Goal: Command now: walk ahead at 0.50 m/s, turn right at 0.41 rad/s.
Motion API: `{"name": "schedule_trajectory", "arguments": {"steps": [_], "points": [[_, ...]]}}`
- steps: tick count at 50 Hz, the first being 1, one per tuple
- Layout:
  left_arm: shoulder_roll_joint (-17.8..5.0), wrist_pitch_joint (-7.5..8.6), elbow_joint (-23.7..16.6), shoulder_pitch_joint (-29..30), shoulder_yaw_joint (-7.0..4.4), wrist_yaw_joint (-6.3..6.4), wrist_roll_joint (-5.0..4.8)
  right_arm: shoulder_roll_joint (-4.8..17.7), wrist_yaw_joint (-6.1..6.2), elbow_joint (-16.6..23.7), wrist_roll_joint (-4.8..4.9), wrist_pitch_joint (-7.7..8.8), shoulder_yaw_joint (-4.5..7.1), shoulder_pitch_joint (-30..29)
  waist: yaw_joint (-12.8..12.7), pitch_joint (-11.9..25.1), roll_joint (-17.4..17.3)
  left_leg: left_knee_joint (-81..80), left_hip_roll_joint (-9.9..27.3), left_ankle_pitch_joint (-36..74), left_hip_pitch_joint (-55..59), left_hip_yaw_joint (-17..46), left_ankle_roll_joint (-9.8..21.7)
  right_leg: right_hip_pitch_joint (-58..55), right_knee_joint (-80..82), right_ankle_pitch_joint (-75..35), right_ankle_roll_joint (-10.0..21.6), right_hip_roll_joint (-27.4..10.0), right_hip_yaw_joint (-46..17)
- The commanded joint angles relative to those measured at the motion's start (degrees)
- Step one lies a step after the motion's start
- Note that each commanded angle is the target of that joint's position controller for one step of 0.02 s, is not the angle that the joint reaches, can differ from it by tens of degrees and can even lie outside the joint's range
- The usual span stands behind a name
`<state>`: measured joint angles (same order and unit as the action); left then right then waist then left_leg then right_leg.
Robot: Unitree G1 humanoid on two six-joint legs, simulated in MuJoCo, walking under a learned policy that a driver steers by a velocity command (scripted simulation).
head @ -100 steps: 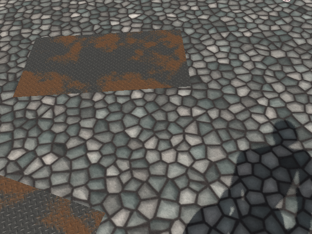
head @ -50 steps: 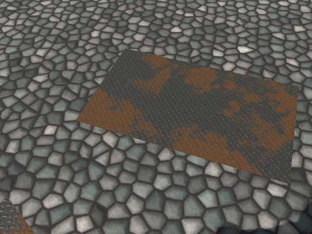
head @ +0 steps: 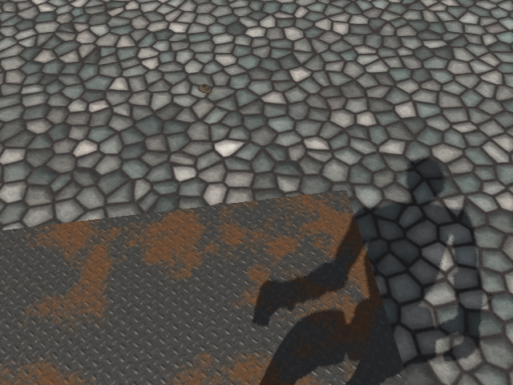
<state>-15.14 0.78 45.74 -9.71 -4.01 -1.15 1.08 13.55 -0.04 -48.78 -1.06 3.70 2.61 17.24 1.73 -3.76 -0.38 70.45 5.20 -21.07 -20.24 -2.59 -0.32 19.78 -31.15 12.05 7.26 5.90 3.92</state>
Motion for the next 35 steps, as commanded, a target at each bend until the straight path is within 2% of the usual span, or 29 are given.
{"name": "schedule_trajectory", "arguments": {"steps": [1,2,3,6,11,16,17,19,20,21,22,23,24,25,26,27,28,29,30,33,35], "points": [[-4.9,1.44,-1.6,-3.7,-1.05,0.97,-0.71,5.3,-0.45,3.1,-1.35,-0.37,0.89,4.0,0.5,4.8,0.4,-3.2,3.0,3.5,-11.8,3.4,-0.1,-13.0,17.7,-20.3,8.2,-15.8,-17.9],[-4.3,2.35,-1.1,-4.8,-0.68,0.76,-0.75,4.8,-0.81,2.6,-1.62,-1.25,0.82,4.9,0.7,5.4,1.0,-4.2,2.6,4.1,-10.2,2.5,-0.3,-12.0,18.5,-24.1,8.0,-15.2,-16.3],[-4.7,3.00,-0.1,-6.2,-0.64,0.58,-0.84,4.5,-1.16,2.4,-1.50,-1.76,0.79,4.8,0.9,5.3,1.3,-5.8,2.5,5.6,-10.2,2.0,-0.4,-11.7,19.4,-26.2,7.5,-14.6,-14.4],[-6.2,3.82,1.8,-10.2,-0.80,0.40,-0.68,4.6,-1.61,3.6,-0.75,-2.39,0.84,-1.2,-1.1,2.3,2.6,-10.9,3.0,12.3,-15.6,1.5,0.0,-13.6,21.9,-27.2,4.6,-14.1,-11.0],[-5.7,4.38,3.3,-13.1,-0.05,0.79,-0.17,4.3,-2.01,5.4,0.08,-2.16,0.62,-9.1,-3.9,-0.3,3.4,-21.0,0.0,20.4,-20.5,3.3,1.5,-19.4,23.7,-26.8,1.1,-14.5,-5.7],[-4.9,4.60,5.4,-15.1,0.86,2.09,0.19,3.3,-2.71,7.7,-0.52,-1.64,-0.26,-15.4,-5.4,-2.8,2.9,-32.0,-2.9,21.3,-19.7,-0.8,3.8,-25.9,23.4,-34.2,0.1,-16.8,-1.0],[-5.1,4.56,5.8,-15.1,0.97,2.37,0.29,3.1,-2.78,8.0,-0.56,-1.56,-0.38,-15.6,-5.0,-2.6,3.1,-34.0,-3.8,19.8,-17.9,-2.1,4.6,-27.0,21.8,-39.1,-0.3,-17.1,0.1],[-6.9,4.48,6.2,-14.2,0.85,3.01,0.53,3.9,-2.46,7.6,-0.51,-1.63,-0.10,-12.6,-3.0,0.1,4.9,-35.6,-7.2,14.3,-11.8,-5.0,6.9,-29.3,14.7,-58.0,-1.4,-17.7,1.9],[-7.9,4.23,6.3,-13.7,0.66,3.36,0.71,4.7,-2.20,6.8,-0.59,-1.64,0.25,-9.0,-1.3,2.4,6.0,-35.8,-9.0,11.1,-8.3,-6.0,8.2,-30.3,8.9,-66.2,-1.7,-18.1,2.6],[-8.9,3.74,6.1,-12.9,0.41,3.50,1.05,6.0,-1.95,5.1,-0.69,-1.43,0.88,-2.9,1.3,5.7,6.4,-37.1,-10.5,9.0,-2.2,-5.8,9.6,-29.7,0.0,-68.5,-1.8,-18.4,3.0],[-9.6,3.38,5.5,-11.5,0.28,3.46,0.78,7.5,-1.65,2.7,-1.24,-0.94,1.77,5.3,5.4,9.8,5.3,-41.9,-10.7,10.8,8.7,-3.7,11.5,-24.5,-12.3,-61.1,-2.0,-17.6,4.3],[-8.5,3.75,3.2,-10.3,0.78,3.22,0.28,12.4,-0.91,1.3,-1.97,-0.95,3.42,13.3,8.9,15.4,-0.6,-43.9,-0.2,8.1,22.3,10.2,15.9,-12.3,-31.3,-39.2,-2.7,-14.2,6.0],[-4.1,4.44,0.4,-12.6,1.23,1.93,-0.76,16.6,-0.60,2.4,-0.80,-1.73,4.74,9.9,3.1,19.0,-16.1,-49.7,14.1,14.1,37.4,43.1,25.5,13.4,-52.5,15.6,-5.9,0.5,2.3],[-6.7,4.88,-0.2,-9.2,1.18,1.57,0.75,15.5,-1.13,2.4,1.29,-1.89,4.71,7.5,3.7,17.1,-4.1,-51.9,13.3,14.6,35.6,42.1,25.7,19.8,-54.7,13.4,-4.7,-3.5,-8.5],[-6.2,5.59,-1.6,-6.1,1.47,1.16,0.16,13.0,-0.88,3.0,1.17,-1.99,4.08,4.4,2.7,10.5,-1.1,-53.4,12.4,15.2,28.5,35.0,24.0,21.2,-51.5,9.0,-4.8,-6.4,-8.7],[-6.1,5.87,-1.7,-5.9,1.51,1.06,-0.04,9.6,-0.78,2.6,0.78,-2.06,3.19,2.7,0.2,4.7,3.4,-55.4,10.1,19.3,20.1,29.9,21.2,19.2,-45.6,6.9,-5.1,-8.6,-7.7],[-5.6,5.01,-2.3,-5.0,1.54,1.07,0.72,8.2,-0.52,2.5,0.83,-1.73,2.69,1.4,-1.5,2.5,3.9,-56.3,7.1,22.4,14.9,26.1,19.3,16.8,-41.4,6.9,-6.0,-10.0,-7.8],[-4.9,3.70,-2.1,-6.6,1.85,0.95,1.56,7.7,-0.33,2.7,0.90,-1.38,2.37,0.3,-3.0,2.5,2.7,-57.3,4.8,24.6,11.6,22.8,18.2,13.8,-38.8,6.6,-7.0,-10.6,-7.3],[-4.6,2.62,-2.2,-7.3,1.95,0.77,1.93,8.2,-0.39,2.7,1.06,-0.86,2.40,0.6,-3.4,2.9,1.2,-57.8,3.6,26.6,10.0,21.1,17.9,12.5,-36.7,6.6,-7.8,-10.8,-6.6],[-4.0,1.32,-4.1,-4.0,2.20,0.43,1.90,10.6,-0.45,2.2,1.17,-0.11,3.02,2.7,-3.0,2.5,-0.6,-59.3,0.9,28.8,8.0,18.4,17.2,13.9,-29.4,2.3,-9.8,-11.2,-4.6],[-4.1,1.21,-6.0,1.3,2.23,0.35,1.77,10.8,-0.41,2.1,1.25,-0.25,3.13,4.7,-1.2,1.4,-1.6,-59.6,-0.3,28.2,9.1,18.4,15.7,16.7,-23.1,-2.6,-10.8,-11.3,-4.0]]}}
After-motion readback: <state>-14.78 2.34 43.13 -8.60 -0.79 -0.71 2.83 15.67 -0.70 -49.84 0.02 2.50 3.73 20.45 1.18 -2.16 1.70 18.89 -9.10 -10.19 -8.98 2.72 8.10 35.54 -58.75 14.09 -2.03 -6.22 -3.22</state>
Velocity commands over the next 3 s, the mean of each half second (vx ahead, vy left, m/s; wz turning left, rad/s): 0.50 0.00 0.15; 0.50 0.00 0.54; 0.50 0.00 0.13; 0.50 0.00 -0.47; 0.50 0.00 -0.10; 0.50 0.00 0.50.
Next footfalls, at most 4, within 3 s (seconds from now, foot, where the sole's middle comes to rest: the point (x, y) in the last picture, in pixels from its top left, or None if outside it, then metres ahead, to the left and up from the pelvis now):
0.44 left None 0.40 0.11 -0.76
0.98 right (248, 280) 0.74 0.04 -0.76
1.46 left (142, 257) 0.83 0.35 -0.76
1.98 right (185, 170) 1.16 0.25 -0.76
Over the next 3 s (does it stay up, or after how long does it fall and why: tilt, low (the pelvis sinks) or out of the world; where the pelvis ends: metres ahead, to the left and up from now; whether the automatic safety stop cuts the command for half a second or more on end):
stays up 1.55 0.41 0.01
